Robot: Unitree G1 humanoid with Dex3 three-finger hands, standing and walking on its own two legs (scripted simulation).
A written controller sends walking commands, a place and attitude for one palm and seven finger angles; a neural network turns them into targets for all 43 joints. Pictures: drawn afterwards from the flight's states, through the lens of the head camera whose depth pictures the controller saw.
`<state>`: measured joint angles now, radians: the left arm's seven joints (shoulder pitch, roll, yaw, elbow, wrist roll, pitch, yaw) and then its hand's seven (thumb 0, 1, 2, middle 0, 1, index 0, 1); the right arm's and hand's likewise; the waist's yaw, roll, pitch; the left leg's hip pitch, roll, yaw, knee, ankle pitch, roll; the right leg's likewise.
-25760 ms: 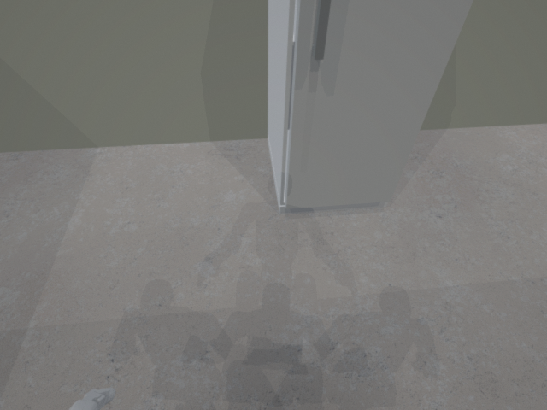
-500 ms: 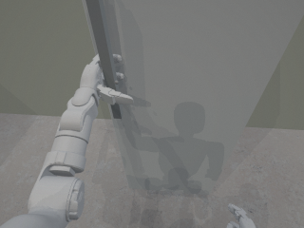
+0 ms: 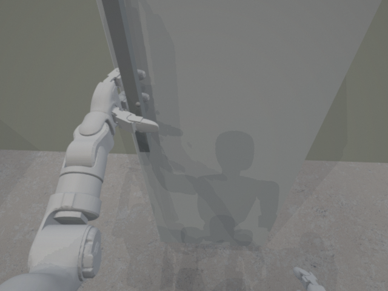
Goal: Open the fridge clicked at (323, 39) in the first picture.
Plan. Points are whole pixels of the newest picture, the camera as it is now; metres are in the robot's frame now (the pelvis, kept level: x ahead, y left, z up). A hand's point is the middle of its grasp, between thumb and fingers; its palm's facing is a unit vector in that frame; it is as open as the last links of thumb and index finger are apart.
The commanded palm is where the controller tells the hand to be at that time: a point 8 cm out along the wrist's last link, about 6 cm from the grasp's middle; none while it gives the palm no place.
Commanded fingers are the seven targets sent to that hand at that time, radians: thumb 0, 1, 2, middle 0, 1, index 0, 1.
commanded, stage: move the hooked fingers beside the handle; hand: left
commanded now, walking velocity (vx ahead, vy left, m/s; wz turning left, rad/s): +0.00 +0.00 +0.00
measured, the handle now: (133, 71) +0.47 +0.16 +0.25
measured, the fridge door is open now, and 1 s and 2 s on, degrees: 0 0 0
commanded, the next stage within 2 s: feel for the door with the fingertips in 1.72 s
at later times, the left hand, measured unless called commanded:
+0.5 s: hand (116, 108) +0.41 +0.18 +0.20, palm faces +0.02 -1.00 +0.01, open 14.0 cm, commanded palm +0.38 +0.24 +0.20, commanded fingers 0.00 -0.50 0.30 -0.30 -1.20 -0.30 -1.20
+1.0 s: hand (107, 107) +0.41 +0.20 +0.20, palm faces +0.03 -1.00 +0.00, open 14.0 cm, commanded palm +0.38 +0.25 +0.20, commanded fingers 0.00 -0.50 0.30 -0.30 -1.20 -0.30 -1.20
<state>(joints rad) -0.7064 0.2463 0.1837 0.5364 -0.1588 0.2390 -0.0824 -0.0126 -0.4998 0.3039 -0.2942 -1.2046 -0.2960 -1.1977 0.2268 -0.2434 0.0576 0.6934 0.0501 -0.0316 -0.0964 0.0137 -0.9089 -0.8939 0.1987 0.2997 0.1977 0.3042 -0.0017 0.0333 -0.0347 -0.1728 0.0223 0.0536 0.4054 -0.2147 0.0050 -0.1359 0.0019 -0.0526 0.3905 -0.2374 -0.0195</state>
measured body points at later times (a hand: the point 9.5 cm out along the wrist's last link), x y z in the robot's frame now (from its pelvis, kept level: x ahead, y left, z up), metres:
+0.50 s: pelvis +0.00 +0.00 +0.00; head -0.02 -0.01 +0.45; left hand +0.40 +0.24 +0.20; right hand +0.14 -0.25 -0.10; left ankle +0.00 +0.12 -0.74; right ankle -0.02 -0.11 -0.74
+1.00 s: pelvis +0.01 +0.01 +0.00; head -0.01 +0.00 +0.45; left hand +0.40 +0.26 +0.20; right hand +0.15 -0.24 -0.10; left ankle +0.00 +0.12 -0.74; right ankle -0.02 -0.11 -0.74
